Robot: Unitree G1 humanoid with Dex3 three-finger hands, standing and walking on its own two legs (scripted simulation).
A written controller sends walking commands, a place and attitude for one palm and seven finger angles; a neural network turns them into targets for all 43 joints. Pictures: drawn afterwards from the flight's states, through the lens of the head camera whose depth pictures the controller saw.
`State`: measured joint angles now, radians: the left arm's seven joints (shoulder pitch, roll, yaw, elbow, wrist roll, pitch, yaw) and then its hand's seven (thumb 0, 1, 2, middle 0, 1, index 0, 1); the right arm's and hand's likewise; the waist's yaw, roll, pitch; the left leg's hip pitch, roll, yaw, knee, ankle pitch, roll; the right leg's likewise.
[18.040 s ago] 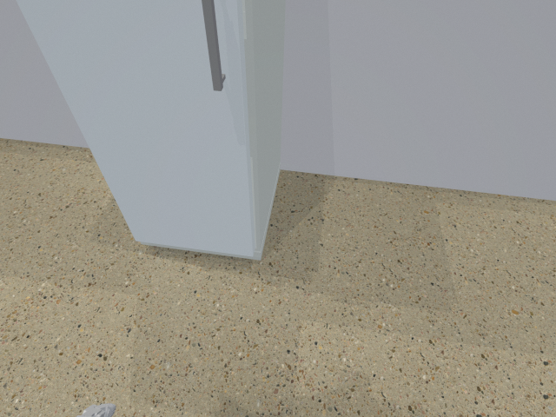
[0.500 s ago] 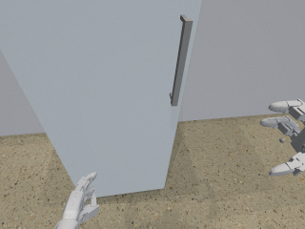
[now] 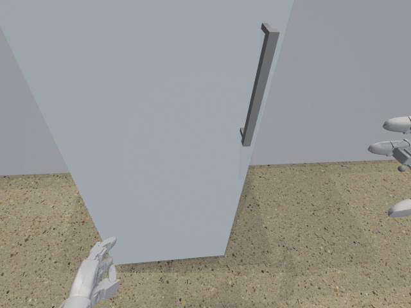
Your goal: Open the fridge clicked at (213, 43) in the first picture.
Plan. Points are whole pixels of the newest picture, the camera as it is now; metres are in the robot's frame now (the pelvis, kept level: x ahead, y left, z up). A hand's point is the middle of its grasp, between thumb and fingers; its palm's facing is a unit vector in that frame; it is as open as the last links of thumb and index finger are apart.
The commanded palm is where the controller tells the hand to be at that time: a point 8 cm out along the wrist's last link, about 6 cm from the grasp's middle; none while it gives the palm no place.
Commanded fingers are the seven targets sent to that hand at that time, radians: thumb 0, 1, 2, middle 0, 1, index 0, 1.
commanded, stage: raise the hand to about handle height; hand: right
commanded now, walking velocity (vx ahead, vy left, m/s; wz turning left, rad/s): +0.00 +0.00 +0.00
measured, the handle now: (254, 92) +0.49 -0.09 +0.21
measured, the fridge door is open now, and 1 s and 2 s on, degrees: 0 0 0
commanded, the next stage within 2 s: move the hooked fingers beside the handle in 0.22 s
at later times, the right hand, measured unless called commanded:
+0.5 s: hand (396, 160) +0.29 -0.27 +0.23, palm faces -0.01 +0.99 -0.13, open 13.9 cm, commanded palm +0.26 -0.31 +0.24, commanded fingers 0.00 0.50 -0.30 0.30 1.20 0.30 1.20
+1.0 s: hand (354, 139) +0.33 -0.23 +0.22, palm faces -0.03 +0.99 -0.10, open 13.9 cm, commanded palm +0.31 -0.27 +0.23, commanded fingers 0.00 0.50 -0.30 0.30 1.20 0.30 1.20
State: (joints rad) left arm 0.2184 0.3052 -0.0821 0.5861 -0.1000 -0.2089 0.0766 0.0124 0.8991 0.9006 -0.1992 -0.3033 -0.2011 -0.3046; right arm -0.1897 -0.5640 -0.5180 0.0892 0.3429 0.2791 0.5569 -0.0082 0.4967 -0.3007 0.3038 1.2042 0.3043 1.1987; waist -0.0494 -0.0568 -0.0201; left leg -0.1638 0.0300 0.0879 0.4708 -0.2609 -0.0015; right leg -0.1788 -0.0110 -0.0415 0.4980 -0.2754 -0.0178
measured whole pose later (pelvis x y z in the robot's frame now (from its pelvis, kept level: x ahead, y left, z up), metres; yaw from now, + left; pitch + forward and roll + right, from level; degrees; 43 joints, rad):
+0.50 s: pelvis +0.01 +0.00 +0.00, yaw -1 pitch -3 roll +0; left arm 0.21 0.28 -0.10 0.60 -0.10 -0.21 0.08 0.01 0.90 0.90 -0.20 -0.30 -0.20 -0.30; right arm -0.24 -0.54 -0.47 0.09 0.33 0.28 0.53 -0.01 0.50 -0.30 0.30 1.20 0.31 1.20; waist -0.07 -0.06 -0.03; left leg -0.15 0.04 0.10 0.46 -0.26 0.00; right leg -0.16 0.00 -0.03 0.48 -0.27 -0.02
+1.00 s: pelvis +0.01 +0.00 +0.00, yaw +0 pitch -2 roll +0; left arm 0.22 0.28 -0.08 0.61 -0.10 -0.16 0.09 0.01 0.90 0.90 -0.20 -0.30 -0.20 -0.30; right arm -0.37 -0.47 -0.37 0.17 0.28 0.30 0.41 -0.01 0.50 -0.30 0.30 1.20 0.30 1.20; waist -0.03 -0.05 -0.03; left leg -0.16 0.03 0.09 0.47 -0.27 0.00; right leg -0.17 -0.01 -0.04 0.47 -0.27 -0.01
